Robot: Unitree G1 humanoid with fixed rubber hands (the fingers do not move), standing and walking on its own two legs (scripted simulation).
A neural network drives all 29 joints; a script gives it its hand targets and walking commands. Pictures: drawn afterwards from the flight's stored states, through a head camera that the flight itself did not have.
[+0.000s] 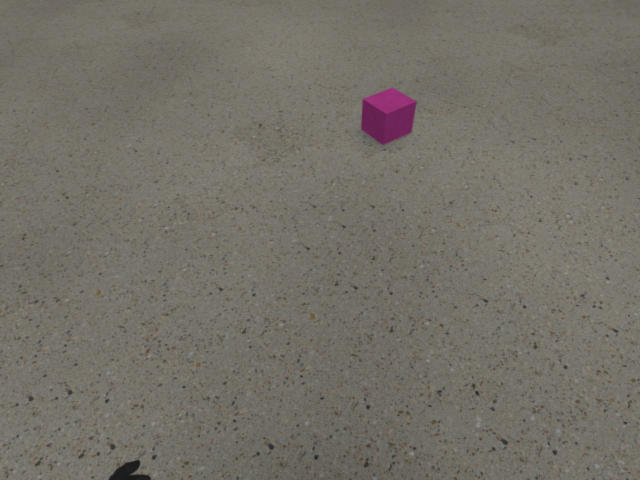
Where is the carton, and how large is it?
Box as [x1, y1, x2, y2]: [361, 88, 415, 144]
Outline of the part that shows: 393,88 387,89 363,99 361,129 382,144 411,131 415,101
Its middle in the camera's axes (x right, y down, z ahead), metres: +0.38 -0.70 +2.15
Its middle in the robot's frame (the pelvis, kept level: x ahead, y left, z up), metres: +2.01 -0.28 -0.68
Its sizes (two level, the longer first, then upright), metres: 0.208 0.193 0.186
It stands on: the floor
